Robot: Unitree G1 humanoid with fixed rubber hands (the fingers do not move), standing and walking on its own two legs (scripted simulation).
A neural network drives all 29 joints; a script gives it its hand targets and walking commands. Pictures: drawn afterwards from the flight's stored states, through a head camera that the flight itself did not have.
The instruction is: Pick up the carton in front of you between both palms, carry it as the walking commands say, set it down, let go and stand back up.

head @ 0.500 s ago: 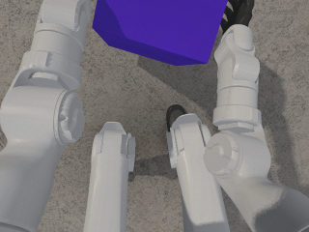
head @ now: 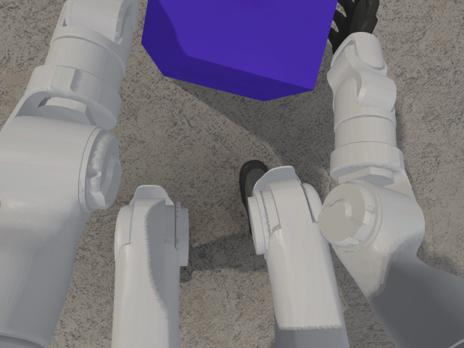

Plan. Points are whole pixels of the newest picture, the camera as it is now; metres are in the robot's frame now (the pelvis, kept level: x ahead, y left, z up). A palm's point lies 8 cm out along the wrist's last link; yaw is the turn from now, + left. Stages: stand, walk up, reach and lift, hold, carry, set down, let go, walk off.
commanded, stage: set down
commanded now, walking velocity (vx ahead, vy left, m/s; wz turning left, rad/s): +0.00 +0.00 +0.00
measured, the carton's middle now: (235, 15) +0.54 -0.07 -0.25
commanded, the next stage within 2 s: none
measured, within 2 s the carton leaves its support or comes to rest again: rests again in 0.52 s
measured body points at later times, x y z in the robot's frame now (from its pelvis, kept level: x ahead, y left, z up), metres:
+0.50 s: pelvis -0.01 +0.00 -0.01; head +0.37 +0.03 +0.23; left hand +0.58 +0.07 -0.19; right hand +0.51 -0.23 -0.18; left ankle +0.07 +0.10 -0.36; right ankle +0.13 -0.15 -0.36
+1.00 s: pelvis -0.01 -0.01 -0.02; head +0.37 +0.02 +0.20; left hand +0.59 +0.13 -0.22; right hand +0.50 -0.25 -0.20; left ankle +0.07 +0.09 -0.36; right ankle +0.13 -0.15 -0.36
